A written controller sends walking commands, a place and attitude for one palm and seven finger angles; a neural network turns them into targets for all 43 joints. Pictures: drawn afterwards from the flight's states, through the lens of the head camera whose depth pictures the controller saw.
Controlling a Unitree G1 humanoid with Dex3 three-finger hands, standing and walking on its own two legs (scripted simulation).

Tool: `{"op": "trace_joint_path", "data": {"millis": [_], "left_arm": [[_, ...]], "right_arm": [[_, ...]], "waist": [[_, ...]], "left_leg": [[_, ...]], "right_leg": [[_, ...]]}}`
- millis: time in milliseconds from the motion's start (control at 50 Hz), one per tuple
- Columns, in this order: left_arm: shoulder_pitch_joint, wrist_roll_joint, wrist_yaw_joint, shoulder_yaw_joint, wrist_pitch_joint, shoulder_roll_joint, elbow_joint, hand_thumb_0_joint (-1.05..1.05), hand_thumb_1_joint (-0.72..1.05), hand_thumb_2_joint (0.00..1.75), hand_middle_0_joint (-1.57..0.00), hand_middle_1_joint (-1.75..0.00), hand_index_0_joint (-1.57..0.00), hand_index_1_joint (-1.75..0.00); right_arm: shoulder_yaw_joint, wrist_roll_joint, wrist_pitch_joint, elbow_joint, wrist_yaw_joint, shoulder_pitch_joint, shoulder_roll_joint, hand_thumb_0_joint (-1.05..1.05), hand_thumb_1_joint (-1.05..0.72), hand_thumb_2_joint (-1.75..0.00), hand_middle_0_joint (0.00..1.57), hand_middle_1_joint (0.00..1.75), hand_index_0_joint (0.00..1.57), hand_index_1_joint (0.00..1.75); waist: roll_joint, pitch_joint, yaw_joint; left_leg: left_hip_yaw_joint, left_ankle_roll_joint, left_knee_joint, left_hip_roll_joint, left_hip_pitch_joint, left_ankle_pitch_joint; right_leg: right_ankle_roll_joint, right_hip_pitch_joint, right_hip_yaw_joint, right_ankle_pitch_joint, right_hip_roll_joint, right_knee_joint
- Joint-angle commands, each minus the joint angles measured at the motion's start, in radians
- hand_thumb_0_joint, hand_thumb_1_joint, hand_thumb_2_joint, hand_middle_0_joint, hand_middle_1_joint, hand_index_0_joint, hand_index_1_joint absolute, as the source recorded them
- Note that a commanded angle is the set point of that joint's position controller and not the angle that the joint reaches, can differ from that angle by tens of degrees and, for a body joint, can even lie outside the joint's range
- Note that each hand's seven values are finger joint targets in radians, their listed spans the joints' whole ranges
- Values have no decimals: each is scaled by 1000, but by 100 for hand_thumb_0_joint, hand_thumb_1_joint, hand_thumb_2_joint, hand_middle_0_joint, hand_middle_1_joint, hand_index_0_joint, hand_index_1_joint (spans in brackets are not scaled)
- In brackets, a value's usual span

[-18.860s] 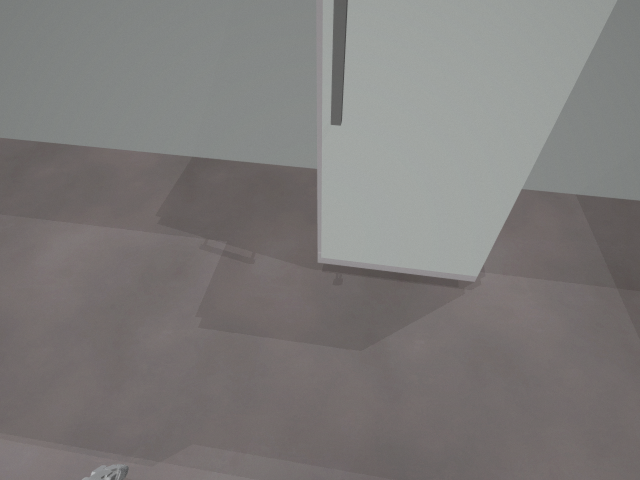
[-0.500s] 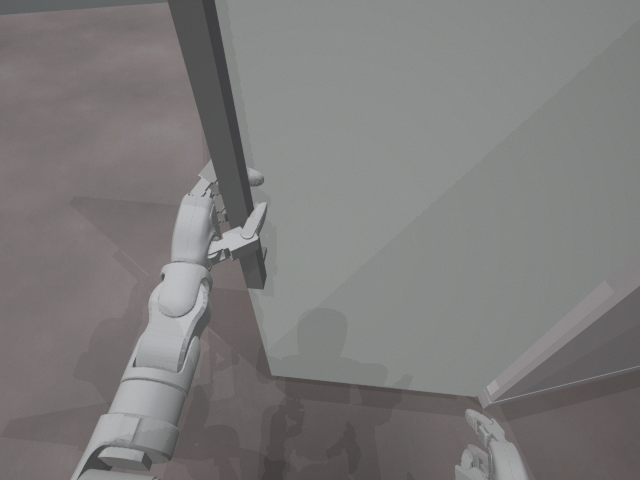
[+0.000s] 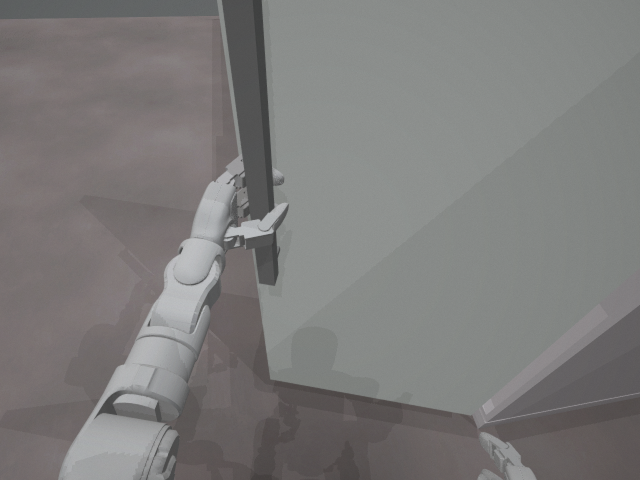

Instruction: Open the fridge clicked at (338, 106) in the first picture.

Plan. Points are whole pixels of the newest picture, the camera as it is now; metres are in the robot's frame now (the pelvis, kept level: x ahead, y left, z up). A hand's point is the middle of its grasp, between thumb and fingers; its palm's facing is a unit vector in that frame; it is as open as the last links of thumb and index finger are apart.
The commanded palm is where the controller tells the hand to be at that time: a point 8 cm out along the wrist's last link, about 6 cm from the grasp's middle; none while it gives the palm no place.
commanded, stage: loosen the grip on the handle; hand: left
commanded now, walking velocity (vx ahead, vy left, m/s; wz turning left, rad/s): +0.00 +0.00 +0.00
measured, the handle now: (262, 146) +0.45 +0.09 +0.19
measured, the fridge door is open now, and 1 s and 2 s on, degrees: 71 72 72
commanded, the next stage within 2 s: slip the hand off the handle in 0.48 s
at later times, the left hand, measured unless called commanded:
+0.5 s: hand (253, 230) +0.39 +0.10 +0.10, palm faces -0.10 -0.99 -0.12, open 14.2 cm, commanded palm +0.37 +0.15 +0.11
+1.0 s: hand (211, 235) +0.39 +0.15 +0.09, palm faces -0.10 -0.99 -0.14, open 14.7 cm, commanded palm +0.37 +0.21 +0.10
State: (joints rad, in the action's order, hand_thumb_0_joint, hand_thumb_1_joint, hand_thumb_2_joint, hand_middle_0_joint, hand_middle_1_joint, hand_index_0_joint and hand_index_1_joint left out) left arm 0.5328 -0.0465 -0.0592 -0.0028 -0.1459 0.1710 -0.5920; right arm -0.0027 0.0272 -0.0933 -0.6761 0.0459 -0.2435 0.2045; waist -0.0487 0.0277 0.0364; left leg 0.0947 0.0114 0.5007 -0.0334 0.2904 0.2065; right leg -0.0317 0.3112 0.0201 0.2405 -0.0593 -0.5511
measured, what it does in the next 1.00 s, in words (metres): stands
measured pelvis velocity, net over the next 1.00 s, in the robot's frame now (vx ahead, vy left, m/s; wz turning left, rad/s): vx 0.02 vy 0.00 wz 0.02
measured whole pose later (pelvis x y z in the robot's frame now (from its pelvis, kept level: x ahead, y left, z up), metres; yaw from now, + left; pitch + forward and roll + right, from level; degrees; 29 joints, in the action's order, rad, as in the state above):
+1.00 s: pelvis +0.02 +0.00 -0.01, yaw +1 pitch +5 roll +0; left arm 0.36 -0.12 -0.22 -0.11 -0.29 0.27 -0.53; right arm 0.01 0.03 -0.10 -0.63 0.03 -0.26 0.24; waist 0.00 -0.06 0.02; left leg 0.05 0.01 0.68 -0.04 0.43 0.33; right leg -0.03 0.42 -0.01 0.34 -0.05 -0.68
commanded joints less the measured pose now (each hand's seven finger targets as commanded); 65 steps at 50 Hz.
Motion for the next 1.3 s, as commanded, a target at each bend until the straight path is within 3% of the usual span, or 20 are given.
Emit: {"op": "trace_joint_path", "data": {"millis": [0,40,120,220,260,280,380,420,480,540,560,660,800,920,960,1020,1120,1140,1200,1280], "left_arm": [[342,-63,13,-104,-140,77,180,0,17,55,-45,-140,-45,-140],[359,-26,23,-85,-213,95,154,0,-7,43,-45,-140,-45,-140],[387,-9,23,-112,-286,175,141,0,-55,20,-42,-137,-42,-137],[401,-49,-2,-120,-266,202,89,0,-55,20,-36,-128,-36,-128],[429,-67,-16,-97,-265,185,127,0,-55,20,-33,-125,-33,-125],[391,-60,-18,-166,-263,266,59,0,-55,20,-32,-123,-32,-123],[312,-76,-47,-100,-296,165,219,0,-55,20,-25,-115,-25,-115],[236,-77,-51,-125,-284,180,201,0,-55,20,-25,-115,-25,-115],[231,-72,-57,-106,-258,175,235,0,-55,20,-25,-115,-25,-115],[218,-63,-54,-75,-243,146,323,0,-55,20,-25,-115,-25,-115],[215,-56,-44,-198,-235,280,205,0,-55,20,-25,-115,-25,-115],[259,-80,-92,-137,-261,213,309,0,-55,20,-25,-115,-25,-115],[239,-93,-141,-102,-234,188,267,0,-55,20,-25,-115,-25,-115],[183,-97,-146,-209,-218,293,283,0,-55,20,-25,-115,-25,-115],[212,-102,-157,-189,-221,275,284,0,-55,20,-25,-115,-25,-115],[229,-103,-169,-252,-234,354,276,0,-55,20,-25,-115,-25,-115],[253,-124,-214,-198,-238,298,262,0,-55,20,-25,-115,-25,-115],[226,-129,-219,-236,-235,338,241,0,-55,20,-25,-115,-25,-115],[95,-152,-243,-193,-224,267,284,0,-55,20,-25,-115,-25,-115],[15,-159,-235,-216,-212,285,364,0,-55,20,-25,-115,-25,-115]], "right_arm": [[-44,-3,-83,138,-37,14,162,0,-90,-90,20,30,20,30],[-50,-1,-89,149,-45,7,173,0,-90,-90,20,30,20,30],[-56,5,-102,151,-45,9,183,0,-90,-90,20,30,20,30],[-50,14,-109,137,-24,-5,193,0,-90,-90,20,30,20,30],[-48,18,-113,133,-18,-4,185,0,-90,-90,20,30,20,30],[-49,15,-110,117,-14,-17,193,0,-90,-90,20,30,20,30],[-59,5,-122,133,-26,-25,178,0,-90,-90,20,30,20,30],[-60,-2,-118,135,-27,-30,186,0,-90,-90,20,30,20,30],[-58,7,-108,141,-32,-25,182,0,-90,-90,20,30,20,30],[-55,5,-102,159,-33,-5,171,0,-90,-90,20,30,20,30],[-56,3,-87,128,-23,-29,187,0,-90,-90,20,30,20,30],[-47,6,-75,162,-18,8,169,0,-90,-90,20,30,20,30],[-44,12,-67,161,-13,4,177,0,-90,-90,20,30,20,30],[-44,7,-49,178,-10,6,186,0,-90,-90,20,30,20,30],[-36,11,-45,181,-9,11,179,0,-90,-90,20,30,20,30],[-38,9,-41,177,1,7,190,0,-90,-90,20,30,20,30],[-37,13,-47,174,6,-4,186,0,-90,-90,20,30,20,30],[-41,14,-47,169,7,-12,192,0,-90,-90,20,30,20,30],[-39,19,-53,199,-1,4,184,0,-90,-90,20,30,20,30],[-42,19,-57,217,-6,13,185,0,-90,-90,20,30,20,30]], "waist": [[86,-293,-12],[-48,-241,2],[22,-259,-12],[-53,-244,3],[-33,-268,6],[-52,-247,-5],[33,-393,-21],[-37,-357,-23],[-38,-331,-16],[36,-361,-17],[-54,-312,-7],[53,-380,-14],[46,-345,2],[31,-374,-29],[35,-354,-15],[54,-353,-22],[77,-366,-2],[72,-374,-11],[80,-372,-31],[59,-343,-38]], "left_leg": [[-56,7,-32,2,-148,-48],[-51,-13,-31,1,-46,68],[-34,-22,-15,19,-6,186],[-25,-32,-8,31,28,200],[-19,-35,2,33,13,166],[-22,-33,8,35,41,156],[-24,-30,39,37,-52,-49],[-29,-34,45,40,-21,-82],[-24,-33,51,38,-7,-64],[-26,-33,60,38,-50,-112],[-32,-32,74,32,-5,-93],[-36,-29,89,37,-50,-124],[-60,-22,102,27,-40,-114],[-66,-24,111,24,-27,-158],[-64,-24,109,24,-20,-137],[-65,-24,109,23,-3,-103],[-74,-23,115,19,-30,-114],[-76,-21,115,18,-26,-113],[-74,-19,109,19,-21,-112],[-73,-22,99,18,3,-84]], "right_leg": [[60,19,-69,-89,52,48],[54,40,-59,-1,57,47],[59,56,-24,111,54,50],[45,39,1,170,49,94],[43,32,10,143,51,93],[42,30,12,134,50,91],[49,-29,-16,-153,59,14],[40,-50,-24,-220,58,11],[35,-16,-22,-201,58,9],[39,-17,-29,-246,57,-8],[34,5,-28,-231,59,-5],[44,-2,-32,-253,59,-34],[45,64,-51,-209,64,-47],[49,25,-51,-242,63,-64],[48,44,-53,-220,65,-62],[50,39,-46,-179,67,-60],[52,74,-52,-172,73,-62],[53,68,-53,-172,74,-65],[54,58,-61,-168,73,-68],[49,56,-64,-144,73,-63]]}}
